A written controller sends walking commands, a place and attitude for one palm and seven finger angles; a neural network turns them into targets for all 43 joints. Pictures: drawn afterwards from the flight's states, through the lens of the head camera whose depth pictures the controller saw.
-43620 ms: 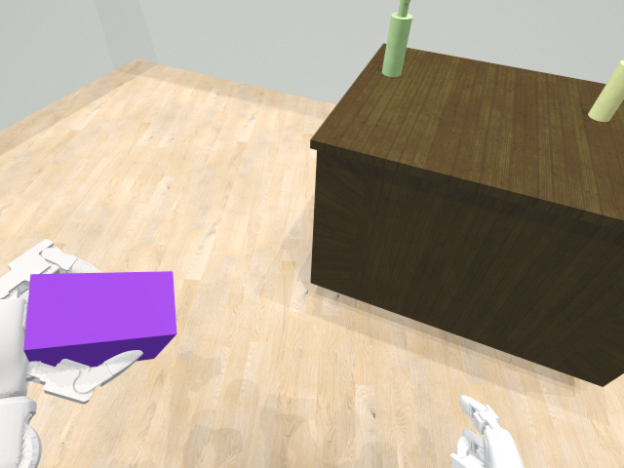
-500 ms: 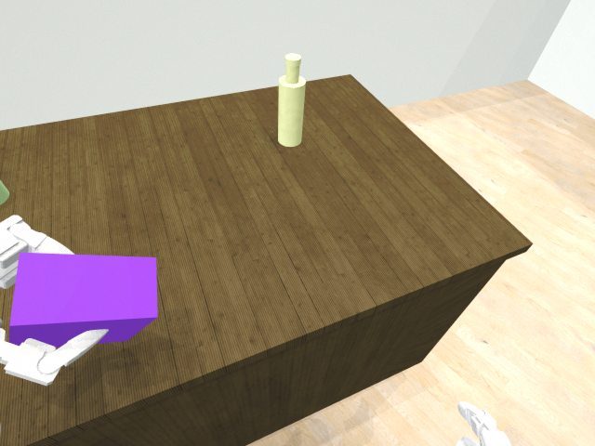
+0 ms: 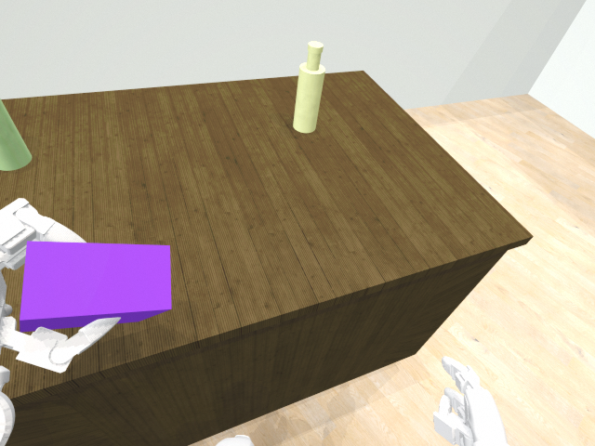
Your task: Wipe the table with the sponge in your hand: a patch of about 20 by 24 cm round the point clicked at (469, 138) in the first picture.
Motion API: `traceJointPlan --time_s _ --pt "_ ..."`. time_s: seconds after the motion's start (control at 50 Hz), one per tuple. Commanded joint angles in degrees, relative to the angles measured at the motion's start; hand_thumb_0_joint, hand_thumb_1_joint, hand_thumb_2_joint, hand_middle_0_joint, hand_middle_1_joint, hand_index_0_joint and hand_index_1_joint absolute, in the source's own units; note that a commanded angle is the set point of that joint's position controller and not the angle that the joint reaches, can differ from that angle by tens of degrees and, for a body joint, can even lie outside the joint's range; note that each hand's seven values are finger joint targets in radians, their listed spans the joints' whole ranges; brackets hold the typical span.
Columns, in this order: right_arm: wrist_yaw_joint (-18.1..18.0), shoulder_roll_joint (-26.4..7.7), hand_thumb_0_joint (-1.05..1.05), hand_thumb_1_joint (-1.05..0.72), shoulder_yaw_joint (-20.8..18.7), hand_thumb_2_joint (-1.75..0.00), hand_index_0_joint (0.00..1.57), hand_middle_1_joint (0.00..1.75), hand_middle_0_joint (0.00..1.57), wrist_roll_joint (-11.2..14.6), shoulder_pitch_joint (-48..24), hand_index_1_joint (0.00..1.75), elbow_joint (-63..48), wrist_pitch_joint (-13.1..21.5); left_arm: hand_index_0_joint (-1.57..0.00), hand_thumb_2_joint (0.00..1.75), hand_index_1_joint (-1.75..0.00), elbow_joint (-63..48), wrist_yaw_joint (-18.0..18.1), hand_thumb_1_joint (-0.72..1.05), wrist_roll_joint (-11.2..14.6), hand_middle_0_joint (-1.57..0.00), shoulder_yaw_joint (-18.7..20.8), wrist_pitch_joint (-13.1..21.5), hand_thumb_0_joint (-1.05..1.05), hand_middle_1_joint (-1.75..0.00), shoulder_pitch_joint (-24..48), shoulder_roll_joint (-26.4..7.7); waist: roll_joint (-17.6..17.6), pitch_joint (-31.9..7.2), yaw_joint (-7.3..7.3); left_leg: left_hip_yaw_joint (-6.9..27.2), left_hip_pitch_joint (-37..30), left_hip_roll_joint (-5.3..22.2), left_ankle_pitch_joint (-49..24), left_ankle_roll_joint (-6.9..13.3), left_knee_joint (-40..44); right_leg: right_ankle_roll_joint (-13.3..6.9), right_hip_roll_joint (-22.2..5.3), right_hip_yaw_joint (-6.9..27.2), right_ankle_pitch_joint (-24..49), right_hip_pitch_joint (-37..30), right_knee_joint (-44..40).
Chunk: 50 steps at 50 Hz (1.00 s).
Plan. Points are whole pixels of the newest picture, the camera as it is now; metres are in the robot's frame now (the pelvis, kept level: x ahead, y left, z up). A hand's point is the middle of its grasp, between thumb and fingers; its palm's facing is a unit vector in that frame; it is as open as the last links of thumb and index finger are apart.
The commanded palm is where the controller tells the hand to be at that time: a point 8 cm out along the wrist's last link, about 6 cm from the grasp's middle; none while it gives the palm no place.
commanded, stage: step back with the hand held close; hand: left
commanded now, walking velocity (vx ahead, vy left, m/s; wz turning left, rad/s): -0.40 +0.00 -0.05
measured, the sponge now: (113, 288) +0.23 +0.22 +0.15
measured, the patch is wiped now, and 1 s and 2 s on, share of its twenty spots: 1.00 1.00 1.00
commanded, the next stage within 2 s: stop stepping back and stand still in 0.56 s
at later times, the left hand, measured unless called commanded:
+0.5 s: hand (16, 383) +0.13 +0.24 +0.18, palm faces +0.36 -0.86 -0.36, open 9.8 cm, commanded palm +0.06 +0.28 +0.20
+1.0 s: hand out of the picture -0.05 +0.18 +0.18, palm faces +0.37 -0.88 -0.30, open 9.8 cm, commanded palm -0.10 +0.23 +0.20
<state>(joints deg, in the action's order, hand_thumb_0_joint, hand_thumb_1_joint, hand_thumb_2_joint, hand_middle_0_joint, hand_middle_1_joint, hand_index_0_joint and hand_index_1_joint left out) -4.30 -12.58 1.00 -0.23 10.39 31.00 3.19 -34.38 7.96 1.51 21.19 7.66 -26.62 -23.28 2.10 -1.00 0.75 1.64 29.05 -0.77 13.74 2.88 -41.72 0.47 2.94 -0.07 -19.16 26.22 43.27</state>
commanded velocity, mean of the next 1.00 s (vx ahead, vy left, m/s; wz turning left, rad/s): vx -0.13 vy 0.04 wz -0.02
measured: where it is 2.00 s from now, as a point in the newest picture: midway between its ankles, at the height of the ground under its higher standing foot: outside the picture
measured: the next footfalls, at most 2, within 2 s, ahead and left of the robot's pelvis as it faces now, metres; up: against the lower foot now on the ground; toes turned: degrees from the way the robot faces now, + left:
right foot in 0.20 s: -0.02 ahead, -0.15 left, +0.00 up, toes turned +3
left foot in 0.48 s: -0.07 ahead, +0.10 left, +0.00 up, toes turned +1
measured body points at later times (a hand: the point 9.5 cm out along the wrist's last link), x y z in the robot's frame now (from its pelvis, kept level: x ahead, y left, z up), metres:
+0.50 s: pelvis -0.10 -0.01 +0.01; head -0.08 +0.04 +0.45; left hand +0.10 +0.28 +0.20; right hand +0.09 -0.26 -0.04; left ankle -0.11 +0.10 -0.72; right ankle -0.06 -0.15 -0.71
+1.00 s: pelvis -0.26 -0.05 +0.00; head -0.30 -0.03 +0.45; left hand -0.07 +0.23 +0.20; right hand -0.11 -0.30 -0.07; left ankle -0.30 +0.06 -0.61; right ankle -0.18 -0.16 -0.71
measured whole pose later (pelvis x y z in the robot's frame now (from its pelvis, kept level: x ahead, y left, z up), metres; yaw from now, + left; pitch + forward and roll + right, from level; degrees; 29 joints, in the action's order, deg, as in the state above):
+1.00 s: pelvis -0.26 -0.05 +0.00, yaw +1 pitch +0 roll -1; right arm -1.8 -12.7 0.9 1.9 14.8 38.2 2.8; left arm -27.1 5.4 2.4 17.9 6.5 -24.6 -20.7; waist 1.9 -7.0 -1.3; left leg 0.8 32.1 0.9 18.1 1.0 -77.3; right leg -1.4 0.7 -3.1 -12.1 24.6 36.3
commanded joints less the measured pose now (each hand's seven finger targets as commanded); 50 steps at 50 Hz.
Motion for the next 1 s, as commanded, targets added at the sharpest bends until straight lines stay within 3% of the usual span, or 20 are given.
traceJointPlan --time_s 0.0,0.1,0.18,0.22,0.24,0.26,0.32,0.38,0.42,0.46,0.5,0.58,0.74,0.78,0.8,0.82,0.84,0.88,0.92,0.98 --pt "0.13 -7.52 0.00 -0.90 -3.48 -0.90 0.20 0.30 0.20 -0.90 -4.51 0.30 -7.29 4.82 -1.20 1.30 -1.60 -16.55 1.05 0.10 -0.90 -1.20 5.75 4.29 0.00 -1.60 9.10 -8.75 -13.93 -7.29 -0.24 21.21 -2.61 16.09 8.61 6.24 23.86 0.22 -0.27 4.51 -6.60 -3.19 12.62" --pt "0.90 -7.01 0.00 -0.90 -2.43 -0.90 0.20 0.30 0.20 -0.47 -3.79 0.30 -5.45 5.67 -1.20 1.30 -1.60 -13.15 0.48 0.10 0.57 -1.20 2.97 3.57 0.00 -1.60 3.69 -5.21 -14.42 -9.31 -0.37 17.30 -14.93 12.97 -2.05 3.48 21.34 -0.17 0.61 2.98 -5.19 -3.08 -7.31" --pt "1.06 -6.86 0.00 -0.90 -2.25 -0.90 0.20 0.30 0.20 0.04 -4.71 0.30 -4.77 4.83 -1.20 1.30 -1.60 -11.63 -0.28 0.10 0.94 -1.20 3.49 4.49 0.00 -1.60 2.72 -6.27 -11.40 -12.44 -0.33 13.57 -16.55 11.41 -9.22 0.55 13.58 -1.00 -1.09 2.84 9.87 -10.53 -23.82" --pt "0.82 -6.54 0.00 -0.90 -2.07 -0.90 0.20 0.30 0.20 0.34 -5.80 0.30 -5.22 4.37 -1.20 1.30 -1.60 -11.61 -0.41 0.10 1.10 -1.20 5.36 5.81 0.00 -1.60 4.34 -9.07 -2.70 -11.51 -0.41 7.24 -13.37 7.02 -1.88 -1.54 3.33 -3.90 -7.67 6.78 22.02 -9.71 -25.22" --pt "0.27 -6.28 0.00 -0.90 -3.66 -0.90 0.20 0.30 0.20 1.61 -4.50 0.30 -5.28 3.96 -1.20 1.30 -1.60 -10.59 -0.49 0.10 1.90 -1.20 4.30 5.57 0.00 -1.60 2.64 -8.04 9.25 -12.13 -0.55 1.91 -13.39 1.79 6.18 -4.18 -8.21 -7.60 -14.06 10.75 25.64 -5.91 -24.81" --pt "-0.04 -6.59 0.00 -0.90 -4.25 -0.90 0.20 0.30 0.20 1.82 -4.70 0.30 -5.59 3.57 -1.20 1.30 -1.60 -10.90 0.00 0.10 2.11 -1.20 6.02 5.29 0.00 -1.60 1.04 -10.88 13.66 -12.17 -0.25 0.27 -12.20 -1.17 10.58 -5.18 -20.67 -10.94 -19.77 13.46 28.82 -2.26 -26.35" --pt "0.16 -3.22 0.00 -0.90 -1.62 -0.90 0.20 0.30 0.20 0.94 -7.94 0.30 -7.81 1.92 -1.20 1.30 -1.60 -8.23 -0.40 0.10 2.09 -1.20 5.63 4.84 0.00 -1.60 1.80 -9.07 3.66 -6.85 -0.84 3.91 1.25 2.60 13.57 -4.54 -27.81 -11.39 -21.05 12.65 42.36 -6.33 -20.98" --pt "-0.54 -4.49 0.00 -0.90 -0.98 -0.90 0.20 0.30 0.20 0.81 -7.95 0.30 -7.48 0.81 -1.20 1.30 -1.60 -7.14 -0.20 0.10 1.58 -1.20 6.61 5.36 0.00 -1.60 5.51 -10.69 1.08 -4.34 -1.75 1.81 -1.69 3.64 10.60 -3.67 -3.58 -7.19 -16.64 8.04 48.65 -9.24 -13.48" --pt "-1.24 -6.20 0.00 -0.90 -2.26 -0.90 0.20 0.30 0.20 1.55 -7.06 0.30 -7.96 1.46 -1.20 1.30 -1.60 -9.45 0.11 0.10 2.01 -1.20 5.98 5.75 0.00 -1.60 4.27 -9.81 -2.49 -8.92 -1.96 -0.03 -10.32 3.70 -5.27 -3.06 16.30 -4.36 -12.83 6.43 42.81 -10.98 -5.22" --pt "-0.58 -8.04 0.00 -0.90 -4.48 -0.90 0.20 0.30 0.20 1.25 -4.97 0.30 -8.35 2.94 -1.20 1.30 -1.60 -13.91 0.59 0.10 1.82 -1.20 6.14 5.87 0.00 -1.60 2.75 -9.97 -17.60 -11.44 -1.12 15.67 -30.55 20.32 -47.70 3.34 16.42 0.04 -3.16 3.33 -3.51 10.13 8.09" --pt "1.15 -7.09 0.00 -0.90 -4.56 -0.90 0.20 0.30 0.20 0.92 -2.56 0.30 -6.70 4.67 -1.20 1.30 -1.60 -14.94 0.49 0.10 0.97 -1.20 5.98 6.02 0.00 -1.60 0.86 -8.26 -11.74 -14.73 -0.79 12.46 -35.72 19.79 -55.39 5.64 11.61 0.54 -1.91 5.23 -12.75 15.41 13.67" --pt "2.38 -6.92 0.00 -0.90 -4.63 -0.90 0.20 0.30 0.20 1.51 -2.60 0.30 -5.19 6.60 -1.20 1.30 -1.60 -21.71 0.91 0.10 0.95 -1.20 4.43 3.13 0.00 -1.60 3.09 -7.38 -12.93 -10.53 -1.63 8.63 -25.67 17.01 -46.26 3.26 14.55 1.35 -2.37 4.60 -3.16 7.31 10.61" --pt "1.19 -7.59 0.00 -0.90 -3.05 -0.90 0.20 0.30 0.20 1.60 -3.28 0.30 -6.68 6.00 -1.20 1.30 -1.60 -6.98 1.46 0.10 0.94 -1.20 5.82 1.46 0.00 -1.60 0.78 -6.89 -14.65 -4.30 -0.99 6.79 0.87 12.49 22.75 1.23 17.67 0.23 -1.21 -1.72 1.66 -14.13 -6.83" --pt "1.01 -7.08 0.00 -0.90 -2.68 -0.90 0.20 0.30 0.20 1.80 -3.28 0.30 -6.81 5.12 -1.20 1.30 -1.60 -3.91 0.30 0.10 0.70 -1.20 3.59 1.25 0.00 -1.60 3.59 -6.27 -3.10 -3.98 -0.60 0.53 1.45 5.93 24.48 -0.91 2.27 -1.24 -2.91 -3.05 7.57 -16.55 -20.13" --pt "0.89 -6.73 0.00 -0.90 -3.09 -0.90 0.20 0.30 0.20 1.97 -2.75 0.30 -6.31 4.75 -1.20 1.30 -1.60 -3.09 -0.03 0.10 0.54 -1.20 3.47 1.49 0.00 -1.60 5.41 -7.44 7.99 -4.35 -0.91 -3.93 0.32 0.89 21.44 -2.41 -17.01 -4.74 -9.41 2.84 11.91 -12.76 -25.09" --pt "0.72 -6.75 0.00 -0.90 -3.00 -0.90 0.20 0.30 0.20 2.36 -4.09 0.30 -6.64 4.98 -1.20 1.30 -1.60 -4.86 0.00 0.10 0.83 -1.20 3.61 2.11 0.00 -1.60 9.56 -9.03 15.26 -4.25 -1.67 -1.10 2.77 -1.04 15.88 -3.09 -37.45 -9.82 -20.18 16.77 15.57 -6.90 -30.09" --pt "0.71 -6.74 0.00 -0.90 -3.33 -0.90 0.20 0.30 0.20 2.82 -3.75 0.30 -4.88 5.36 -1.20 1.30 -1.60 -3.88 -0.73 0.10 1.58 -1.20 1.48 2.05 0.00 -1.60 12.21 -6.93 17.55 -5.05 -2.60 3.99 1.60 0.53 10.45 -3.72 -44.72 -10.57 -21.73 19.24 10.30 -0.80 -30.29" --pt "1.46 -7.50 0.00 -0.90 -3.34 -0.90 0.20 0.30 0.20 2.60 -5.29 0.30 -4.37 4.35 -1.20 1.30 -1.60 -4.33 -1.62 0.10 1.39 -1.20 2.33 2.25 0.00 -1.60 13.95 -8.77 11.21 -1.55 -3.19 7.32 -0.06 3.64 3.88 -2.89 -48.84 -11.23 -22.03 18.17 -0.99 10.58 -28.40" --pt "2.01 -5.83 0.00 -0.90 -2.09 -0.90 0.20 0.30 0.20 2.10 -5.43 0.30 -2.81 2.68 -1.20 1.30 -1.60 -4.15 -2.25 0.10 1.59 -1.20 2.29 2.20 0.00 -1.60 11.94 -8.98 0.39 -0.84 -4.69 2.91 -5.23 4.55 1.08 -1.88 -42.01 -7.60 -17.94 7.48 -5.04 19.59 -25.68" --pt "1.68 -6.34 0.00 -0.90 -2.50 -0.90 0.20 0.30 0.20 2.57 -3.87 0.30 -2.69 3.83 -1.20 1.30 -1.60 -6.30 -1.40 0.10 1.55 -1.20 5.26 2.53 0.00 -1.60 8.17 -11.57 1.10 -3.33 -2.00 -1.82 -10.97 3.39 9.34 0.44 -18.17 -5.69 -15.82 5.23 -11.82 17.82 -23.71"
